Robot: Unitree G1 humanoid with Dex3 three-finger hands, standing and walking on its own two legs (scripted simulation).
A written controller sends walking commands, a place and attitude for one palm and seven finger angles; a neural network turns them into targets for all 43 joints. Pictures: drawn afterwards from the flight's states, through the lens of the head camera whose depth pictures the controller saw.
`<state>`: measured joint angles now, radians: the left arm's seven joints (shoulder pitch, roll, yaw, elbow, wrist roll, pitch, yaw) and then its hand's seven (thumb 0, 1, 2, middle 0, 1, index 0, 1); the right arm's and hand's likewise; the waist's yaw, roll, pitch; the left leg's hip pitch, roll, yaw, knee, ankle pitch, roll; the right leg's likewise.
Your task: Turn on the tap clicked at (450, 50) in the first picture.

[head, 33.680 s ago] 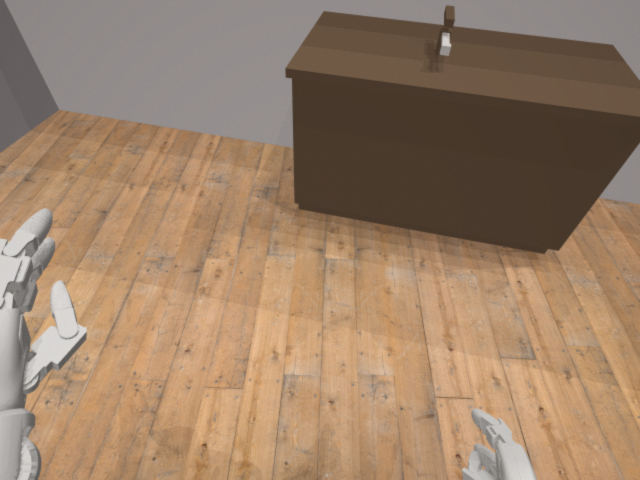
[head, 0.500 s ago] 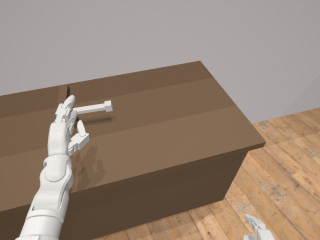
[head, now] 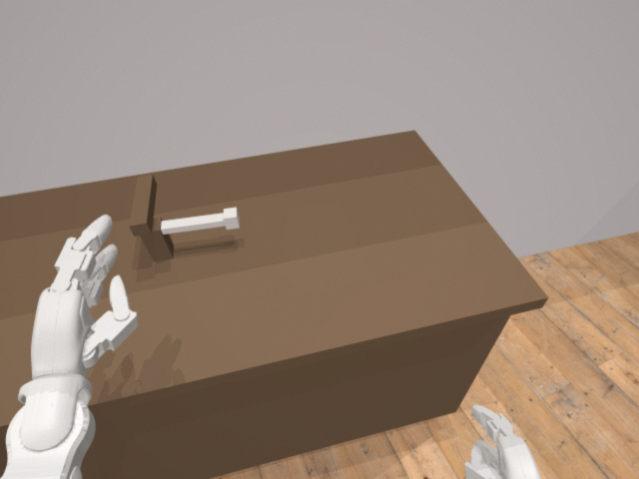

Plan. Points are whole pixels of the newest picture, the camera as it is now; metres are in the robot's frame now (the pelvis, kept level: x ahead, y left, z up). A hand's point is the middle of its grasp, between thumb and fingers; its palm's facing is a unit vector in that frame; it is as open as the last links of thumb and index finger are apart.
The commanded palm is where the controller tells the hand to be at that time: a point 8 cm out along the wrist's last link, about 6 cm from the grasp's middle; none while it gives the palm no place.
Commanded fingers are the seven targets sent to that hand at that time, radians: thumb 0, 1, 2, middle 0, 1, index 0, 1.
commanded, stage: draw the hand back beside the body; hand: left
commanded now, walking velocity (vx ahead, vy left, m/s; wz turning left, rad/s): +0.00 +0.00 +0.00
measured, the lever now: (231, 218) +0.54 +0.24 +0.00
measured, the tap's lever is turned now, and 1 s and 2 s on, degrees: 86 86 86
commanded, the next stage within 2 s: step back with the hand held close in 0.46 s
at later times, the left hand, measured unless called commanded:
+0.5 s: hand (99, 351) +0.18 +0.24 +0.15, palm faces +0.42 -0.84 -0.34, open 7.4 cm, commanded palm +0.14 +0.27 +0.17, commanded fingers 0.00 0.90 0.90 -0.20 -0.30 -0.20 -0.30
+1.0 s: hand (73, 371) +0.17 +0.25 +0.15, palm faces +0.32 -0.83 -0.46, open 7.4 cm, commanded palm +0.12 +0.29 +0.17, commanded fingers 0.00 0.90 0.90 -0.20 -0.30 -0.20 -0.30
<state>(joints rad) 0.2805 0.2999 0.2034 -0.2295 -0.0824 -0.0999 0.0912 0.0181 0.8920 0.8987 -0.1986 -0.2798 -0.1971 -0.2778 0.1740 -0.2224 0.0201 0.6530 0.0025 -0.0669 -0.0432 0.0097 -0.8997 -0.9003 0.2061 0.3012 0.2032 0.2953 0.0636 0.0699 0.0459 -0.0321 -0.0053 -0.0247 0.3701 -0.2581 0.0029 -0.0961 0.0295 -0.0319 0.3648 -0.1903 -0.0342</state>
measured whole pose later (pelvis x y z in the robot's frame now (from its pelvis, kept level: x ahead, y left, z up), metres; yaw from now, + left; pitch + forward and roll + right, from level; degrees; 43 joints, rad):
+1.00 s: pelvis -0.05 +0.01 -0.01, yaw -2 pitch -1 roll +0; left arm 0.51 0.39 0.33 -0.46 -0.06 -0.16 0.12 0.02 0.89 0.90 -0.21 -0.30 -0.21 -0.30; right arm 0.19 -0.24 -0.02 0.56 0.01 -0.02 -0.08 0.01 -0.90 -0.90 0.21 0.30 0.20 0.30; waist 0.01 0.02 0.05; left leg -0.23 -0.02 0.02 0.46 -0.21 0.02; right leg -0.29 0.01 0.01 0.42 -0.12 -0.01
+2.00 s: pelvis -0.14 +0.00 -0.02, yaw +4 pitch +3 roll +1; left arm 0.53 0.41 0.37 -0.62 -0.04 -0.19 0.15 0.01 0.88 0.90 -0.21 -0.30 -0.21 -0.30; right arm 0.17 -0.21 -0.02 0.56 0.00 -0.04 -0.05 0.01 -0.90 -0.90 0.21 0.30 0.20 0.30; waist -0.04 -0.05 0.03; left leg -0.32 0.04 -0.01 0.58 -0.34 0.01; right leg -0.51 0.00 0.03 0.52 -0.07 -0.01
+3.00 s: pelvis -0.31 -0.05 -0.01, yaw +1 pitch -2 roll +1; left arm 0.48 0.38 0.36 -0.45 -0.04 -0.14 0.16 0.02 0.88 0.90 -0.21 -0.30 -0.21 -0.30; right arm 0.25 -0.19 0.00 0.63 0.01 -0.12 -0.06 0.01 -0.90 -0.90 0.21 0.30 0.20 0.30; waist -0.04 0.00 -0.01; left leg -0.23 0.01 0.04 0.54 -0.27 0.03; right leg -0.41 0.04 -0.01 0.87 -0.42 -0.01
